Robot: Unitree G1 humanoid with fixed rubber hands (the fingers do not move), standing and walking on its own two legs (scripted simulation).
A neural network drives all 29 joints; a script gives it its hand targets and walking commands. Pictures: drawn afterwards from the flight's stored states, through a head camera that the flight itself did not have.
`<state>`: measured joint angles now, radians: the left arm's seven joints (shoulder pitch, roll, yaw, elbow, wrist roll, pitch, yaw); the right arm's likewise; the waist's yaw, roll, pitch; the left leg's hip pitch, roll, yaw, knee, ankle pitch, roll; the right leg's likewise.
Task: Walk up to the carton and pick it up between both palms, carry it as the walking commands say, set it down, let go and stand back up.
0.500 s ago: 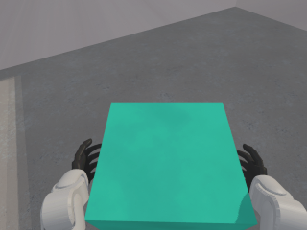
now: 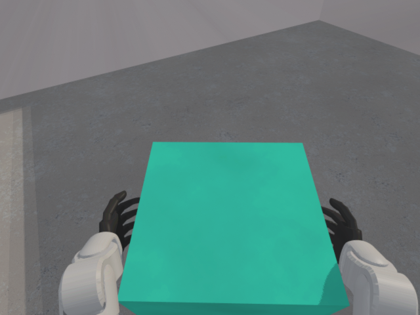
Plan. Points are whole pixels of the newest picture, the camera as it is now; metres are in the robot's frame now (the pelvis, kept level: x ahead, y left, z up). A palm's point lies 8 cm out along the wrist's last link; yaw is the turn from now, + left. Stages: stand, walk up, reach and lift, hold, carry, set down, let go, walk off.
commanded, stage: carry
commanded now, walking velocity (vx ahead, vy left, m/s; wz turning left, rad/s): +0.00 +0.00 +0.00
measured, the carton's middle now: (226, 239) +0.28 +0.00 -0.02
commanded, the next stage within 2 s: hold in 0.84 s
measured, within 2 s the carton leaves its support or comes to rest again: neither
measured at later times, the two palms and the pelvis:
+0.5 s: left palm (121, 234) +0.24 +0.18 +0.08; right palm (349, 243) +0.23 -0.20 +0.07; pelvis +0.00 -0.01 +0.00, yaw +0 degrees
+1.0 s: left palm (124, 238) +0.25 +0.19 +0.05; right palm (333, 248) +0.25 -0.19 +0.02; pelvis +0.00 +0.00 +0.00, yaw -1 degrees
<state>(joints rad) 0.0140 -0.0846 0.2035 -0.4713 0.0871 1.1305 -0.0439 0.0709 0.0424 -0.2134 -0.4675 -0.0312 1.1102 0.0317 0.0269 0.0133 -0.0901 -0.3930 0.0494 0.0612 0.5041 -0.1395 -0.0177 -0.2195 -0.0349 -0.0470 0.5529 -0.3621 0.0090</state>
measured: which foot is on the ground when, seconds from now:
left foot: down 0.00-1.00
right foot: down 0.00-1.00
